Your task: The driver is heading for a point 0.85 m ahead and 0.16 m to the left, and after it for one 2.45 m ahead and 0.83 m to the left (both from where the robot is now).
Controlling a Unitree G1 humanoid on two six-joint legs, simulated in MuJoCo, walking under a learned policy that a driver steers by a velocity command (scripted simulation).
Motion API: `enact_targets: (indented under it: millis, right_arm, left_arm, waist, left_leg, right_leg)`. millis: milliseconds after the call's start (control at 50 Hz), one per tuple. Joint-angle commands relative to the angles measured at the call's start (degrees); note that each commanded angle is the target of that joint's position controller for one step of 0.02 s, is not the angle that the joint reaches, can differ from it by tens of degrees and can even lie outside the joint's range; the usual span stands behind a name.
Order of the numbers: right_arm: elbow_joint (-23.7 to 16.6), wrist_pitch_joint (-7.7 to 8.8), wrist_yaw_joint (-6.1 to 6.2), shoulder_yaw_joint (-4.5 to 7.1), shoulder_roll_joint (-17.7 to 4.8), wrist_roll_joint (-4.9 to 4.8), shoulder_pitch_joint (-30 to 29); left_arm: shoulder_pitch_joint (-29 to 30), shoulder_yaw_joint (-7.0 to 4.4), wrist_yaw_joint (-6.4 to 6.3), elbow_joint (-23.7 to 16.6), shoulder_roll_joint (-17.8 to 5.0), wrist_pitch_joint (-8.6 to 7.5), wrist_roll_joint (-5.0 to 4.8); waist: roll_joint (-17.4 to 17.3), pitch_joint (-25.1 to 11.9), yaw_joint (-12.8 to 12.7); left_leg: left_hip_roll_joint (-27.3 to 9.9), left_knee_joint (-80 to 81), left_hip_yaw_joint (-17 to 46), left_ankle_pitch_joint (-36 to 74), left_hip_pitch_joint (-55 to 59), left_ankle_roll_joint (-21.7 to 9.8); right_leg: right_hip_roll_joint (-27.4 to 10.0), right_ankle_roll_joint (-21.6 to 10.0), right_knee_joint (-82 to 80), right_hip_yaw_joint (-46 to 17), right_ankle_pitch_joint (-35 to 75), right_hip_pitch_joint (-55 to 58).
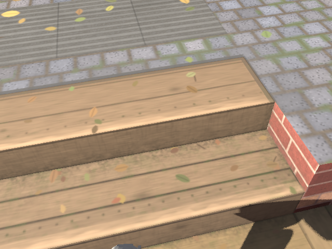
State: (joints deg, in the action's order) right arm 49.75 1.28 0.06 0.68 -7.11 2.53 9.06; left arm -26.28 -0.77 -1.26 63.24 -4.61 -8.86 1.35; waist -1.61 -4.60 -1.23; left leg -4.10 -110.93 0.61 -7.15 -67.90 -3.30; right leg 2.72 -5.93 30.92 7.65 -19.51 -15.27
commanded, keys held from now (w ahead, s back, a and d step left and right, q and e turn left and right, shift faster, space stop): w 0.06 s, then no key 0.94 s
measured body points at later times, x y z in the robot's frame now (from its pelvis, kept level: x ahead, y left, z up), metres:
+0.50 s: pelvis +0.22 +0.07 +0.12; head +0.23 +0.08 +0.57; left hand +0.37 +0.30 +0.00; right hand +0.25 -0.16 -0.02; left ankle +0.29 +0.16 -0.58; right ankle +0.22 -0.09 -0.42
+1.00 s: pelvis +0.30 +0.04 +0.15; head +0.30 +0.02 +0.60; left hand +0.42 +0.26 +0.03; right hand +0.33 -0.18 -0.01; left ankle +0.30 +0.17 -0.58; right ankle +0.34 -0.04 -0.58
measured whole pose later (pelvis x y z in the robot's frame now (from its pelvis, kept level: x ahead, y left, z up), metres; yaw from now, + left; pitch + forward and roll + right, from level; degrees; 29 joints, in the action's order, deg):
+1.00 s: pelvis +0.30 +0.04 +0.15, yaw +0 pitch +2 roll +1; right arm 59.4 1.3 -3.6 3.1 -9.5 -0.1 17.0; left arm -9.2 -1.0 4.8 55.4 -8.4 -6.3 0.0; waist -1.6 -3.1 0.7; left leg -0.2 -32.2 0.1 -17.0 -16.9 0.9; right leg 0.5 -3.4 32.4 4.7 -13.4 -20.9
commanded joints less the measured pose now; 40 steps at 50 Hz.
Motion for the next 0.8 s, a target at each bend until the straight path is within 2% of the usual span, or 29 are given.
enact_targets:
  millis: [20, 60, 80, 100, 120, 140, 180, 200, 220, 240, 260, 280, 300, 320, 340, 360, 380, 420, 440, 480, 520, 600, 620, 640, 700, 740, 760, 780, 800]
  right_arm:
    - [-4.4, -0.16, -1.34, -2.1, -1.5, 1.01, -9.2]
    - [-6.1, 1.05, -2.25, -2.55, -2.1, 1.45, -9.4]
    - [-7.1, 1.64, -2.43, -2.03, -3.6, 1.2, -12.5]
    - [-8.3, 1.73, -2.31, -1.95, -4.5, 0.9, -16.2]
    - [-14.8, 1.13, -0.39, -3.31, 3.1, -1.43, -23.2]
    - [-15.6, 0.38, -0.38, -3.96, 1.6, -2.04, -22.6]
    - [-12.6, -0.84, 0.37, -4.66, 4.4, -4.77, -12.1]
    - [-15.2, -2.37, -4.66, -4.79, 2.4, -1.95, -21.2]
    - [-12.3, -2.17, -5.71, -2.45, -3.5, -1.68, -12.0]
    - [-10.1, -1.7, -5.73, -1.01, -7.7, -1.12, -8.1]
    - [-7.3, -0.92, -4.3, 0.52, -9.7, -1.39, -0.9]
    - [0.5, 0.85, 0.44, 1.53, -10.8, -1.74, 23.7]
    - [3.0, 0.48, 2.65, 2.61, -12.5, -2.13, 26.3]
    - [1.3, 1.06, 3.46, 3.12, -12.9, -2.12, 15.0]
    - [1.3, 0.82, 3.56, 3.3, -10.4, -1.77, 6.7]
    - [3.3, 1.26, 3.26, 2.45, -6.6, -1.94, 4.7]
    - [4.6, 1.4, 2.94, 1.43, -2.1, -1.85, 4.7]
    - [6.1, 2.33, 2.08, 0.89, 0.6, -1.43, 4.3]
    - [2.1, 3.4, -0.34, 0.15, 0.1, 2.1, -6.0]
    - [2.7, 3.37, -0.95, 0.81, -3.3, 3.25, -5.0]
    - [1.3, 3.24, -2.21, 1.26, -5.8, 2.09, -4.5]
    - [-3.9, 6.04, -3.94, -0.78, -3.1, -1.71, -10.7]
    - [5.9, 5.63, 2.02, 1.34, -5.1, -2.4, 6.6]
    - [8.0, 5.64, 3.87, 1.3, -5.4, -2.43, 12.2]
    - [7.3, 4.58, 3.73, 3.22, -7.3, -0.29, 10.9]
    - [7.3, 3.77, 2.83, 3.52, -6.5, -1.12, 11.0]
    - [7.6, 3.15, 2.46, 3.3, -4.4, -1.26, 12.3]
    - [7.7, 2.36, 2.0, 2.7, -0.3, -1.56, 19.3]
    - [9.3, 1.25, 1.84, 1.72, 1.8, -4.35, 21.1]
  left_arm:
    - [-14.2, 1.43, 2.43, 2.3, -2.2, 0.71, 6.65]
    - [-14.1, 1.86, 4.98, 4.6, -2.1, 2.16, 8.8]
    - [-10.7, 1.79, 5.65, 3.5, -3.4, 2.53, 9.2]
    - [-9.2, 2.16, 5.92, 2.9, -3.0, 2.69, 8.49]
    - [-4.5, 0.46, 1.78, 0.6, -6.1, 0.91, -1.8]
    - [-3.2, 0.87, -0.68, 0.1, -5.7, 0.51, -3.49]
    - [-2.0, 0.2, -2.48, 0.0, -8.3, 1.17, -3.01]
    - [-4.1, 1.86, 5.09, -0.6, -10.1, 0.34, 3.97]
    - [3.1, -0.38, 7.18, -3.7, -16.0, -0.63, 2.86]
    - [4.7, -1.42, 7.97, -4.6, -19.0, -0.96, 0.2]
    - [0.8, -1.7, 8.42, -2.3, -17.8, -0.88, 0.78]
    - [-7.4, -2.67, 3.13, -4.1, -13.6, -0.43, -5.69]
    - [-2.6, -2.78, 2.6, -4.4, -11.1, 0.9, -5.91]
    - [-1.1, -2.55, 2.79, -7.7, -6.9, 2.48, -3.38]
    - [5.0, -2.38, 2.9, -11.1, -5.3, 3.8, -1.43]
    - [7.4, -1.77, 2.21, -13.2, -2.4, 4.61, 0.3]
    - [7.5, -1.47, 1.58, -14.9, -1.9, 5.06, 0.95]
    - [5.0, -1.09, 0.83, -15.7, -2.0, 6.08, 0.84]
    - [7.6, 0.71, 4.2, -11.5, -2.0, 5.12, -1.42]
    - [8.8, -0.36, 4.72, -12.8, -7.8, 4.69, -0.26]
    - [9.4, -0.83, 4.98, -11.5, -9.5, 5.09, 0.62]
    - [9.1, -1.72, 5.97, -7.7, -11.4, 6.03, 2.9]
    - [9.8, -0.21, 1.7, -10.6, -4.7, 7.6, -0.11]
    - [13.3, 0.77, 0.21, -10.4, -2.8, 8.1, -0.79]
    - [10.9, 0.63, -1.0, -10.1, -3.9, 7.71, -1.4]
    - [4.7, 0.56, -1.69, -8.1, -3.0, 5.95, -1.4]
    - [2.2, 0.57, -1.5, -7.5, -2.6, 4.74, -0.36]
    - [2.4, 0.7, -1.25, -7.9, -5.1, 4.18, 0.35]
    - [6.0, 1.25, -1.37, -10.7, -3.5, 4.6, 0.22]
  waist:
    - [14.8, 5.9, -7.3]
    - [4.4, 9.0, -4.6]
    - [0.8, 7.4, -4.1]
    - [2.0, 5.9, -3.2]
    - [3.7, 11.9, -0.8]
    - [2.0, 13.3, -0.7]
    - [6.5, 9.0, 2.1]
    - [15.4, -1.9, 3.8]
    - [11.9, -1.0, 8.4]
    - [11.2, -3.9, 10.0]
    - [12.6, -6.7, 9.1]
    - [2.9, -20.6, 11.9]
    - [-9.1, -22.0, 12.4]
    - [-7.0, -17.6, 5.6]
    - [-1.6, -10.3, 2.8]
    - [-1.3, -0.6, 1.3]
    - [-1.0, 2.6, -0.8]
    - [-0.7, 4.1, -3.4]
    - [-7.8, 0.8, -0.4]
    - [3.3, -3.9, -0.9]
    - [1.7, -5.5, -1.2]
    - [-0.5, -3.0, -4.3]
    - [0.4, -0.4, -2.1]
    - [-0.9, 2.1, 1.2]
    - [-8.1, 0.0, 2.6]
    - [-5.5, 0.3, 0.8]
    - [-0.9, 1.1, 1.1]
    - [10.4, -0.9, 6.2]
    - [17.0, -4.2, 4.4]
  left_leg:
    - [0.3, -12.0, 10.0, 0.9, -32.2, -4.6]
    - [1.5, -14.2, 12.4, 1.9, -43.0, -9.4]
    - [1.4, -4.6, 8.3, 3.2, -38.2, -9.5]
    - [-1.2, 1.0, 2.4, 5.0, -31.4, -10.0]
    - [0.0, 2.4, -8.0, -12.9, -15.3, -2.6]
    - [-2.5, 16.2, -8.7, -12.9, -0.7, -0.8]
    - [-0.2, 32.5, -11.4, -14.8, 24.2, -2.9]
    - [5.2, 28.4, -9.2, -5.6, 32.3, -1.9]
    - [6.9, 38.5, -8.1, -3.4, 29.8, -2.2]
    - [10.9, 52.9, -13.4, -4.8, 32.7, -2.6]
    - [10.1, 59.1, -9.6, 2.6, 45.3, -4.8]
    - [-5.9, 52.9, 14.5, 25.6, 72.1, -14.0]
    - [-14.0, 77.5, 36.9, 41.4, 70.5, -19.0]
    - [-14.1, 81.6, 40.0, 31.2, 62.9, -18.1]
    - [-11.6, 81.7, 35.0, 6.6, 54.4, -15.6]
    - [-9.3, 78.9, 27.7, 4.1, 46.6, -12.7]
    - [-7.9, 79.7, 22.6, -2.1, 41.5, -10.3]
    - [-6.0, 82.0, 16.1, -7.2, 38.3, -7.5]
    - [-5.3, 88.2, 16.0, -7.3, 34.8, -8.2]
    - [-5.4, 89.1, 15.0, -8.5, 36.9, -9.8]
    - [-3.7, 90.6, 7.9, -5.5, 39.1, -9.8]
    - [-0.3, 92.4, 0.4, -5.5, 28.9, -3.5]
    - [-4.1, 92.0, 1.8, -3.7, 33.9, -8.0]
    - [-3.9, 92.9, 3.3, -0.8, 37.3, -8.2]
    - [-7.3, 89.8, 6.1, 10.8, 50.9, -8.6]
    - [-6.3, 83.1, 4.2, 18.5, 54.6, -5.7]
    - [-3.4, 75.3, 2.7, 7.4, 52.3, -3.4]
    - [0.4, 68.5, 0.4, -17.0, 44.8, 0.1]
    - [1.4, 69.0, -0.8, -19.3, 46.3, 2.0]
  right_leg:
    - [-19.6, -13.3, -12.8, -28.1, 1.4, 23.1]
    - [-23.7, -13.6, -13.2, -27.9, 7.7, 30.4]
    - [-20.3, -12.9, -14.1, -22.0, 8.7, 27.1]
    - [-17.9, -11.9, -16.0, -17.4, 11.1, 21.0]
    - [-14.8, -5.2, -22.9, -14.0, 8.8, 4.0]
    - [-14.0, -5.5, -29.5, -13.4, 17.0, -4.3]
    - [-13.7, -4.7, -29.2, -4.3, 45.0, -5.0]
    - [-18.9, -10.0, -24.5, -7.8, 66.2, -8.2]
    - [-18.0, -8.0, -17.3, -4.4, 81.5, 5.5]
    - [-15.9, -8.4, -11.3, -2.7, 89.9, 12.4]
    - [-14.9, -6.0, -2.4, -3.3, 92.4, 10.4]
    - [-8.3, 3.2, 22.7, -4.3, 69.0, -1.2]
    - [2.6, 5.8, 43.3, -6.4, 4.5, -9.1]
    - [1.2, 5.6, 57.9, -15.3, 2.1, -14.3]
    - [-0.9, 3.9, 61.1, -14.8, 6.5, -20.4]
    - [-2.2, 2.2, 63.1, -15.3, 8.5, -24.9]
    - [-1.9, 1.2, 65.6, -15.3, 9.5, -27.9]
    - [-0.9, 0.5, 69.7, -15.0, 10.0, -30.7]
    - [-1.2, -3.6, 67.8, -23.9, 11.9, -38.3]
    - [-0.7, -2.3, 65.7, -22.2, 17.8, -41.5]
    - [-2.5, 1.4, 63.0, -17.4, 18.6, -40.7]
    - [-9.8, 9.4, 48.2, -10.1, 17.0, -21.5]
    - [-7.4, 6.8, 36.9, -3.5, 16.8, -19.5]
    - [-8.0, 6.1, 29.7, -3.1, 15.0, -18.2]
    - [-4.2, 5.0, 11.8, -0.6, 2.2, -12.9]
    - [-2.6, 4.4, -5.1, -0.8, 9.2, -3.8]
    - [-8.1, 4.7, -10.1, -8.9, 14.8, 0.4]
    - [-18.6, 2.7, -7.2, -20.8, 45.6, 7.7]
    - [-22.7, -5.6, -12.0, -26.4, 38.6, 4.6]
